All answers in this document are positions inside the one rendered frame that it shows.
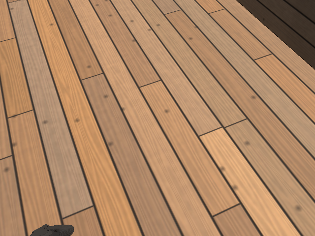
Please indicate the left robot hand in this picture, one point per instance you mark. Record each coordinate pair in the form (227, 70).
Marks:
(56, 230)

